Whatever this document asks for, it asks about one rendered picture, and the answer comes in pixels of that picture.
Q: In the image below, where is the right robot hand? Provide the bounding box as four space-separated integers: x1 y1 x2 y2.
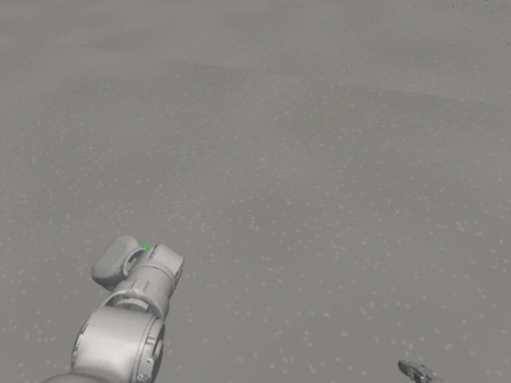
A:
398 360 449 383

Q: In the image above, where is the left robot hand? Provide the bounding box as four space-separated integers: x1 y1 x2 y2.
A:
92 235 144 292

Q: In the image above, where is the left robot arm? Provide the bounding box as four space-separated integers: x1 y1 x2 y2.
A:
42 243 184 383

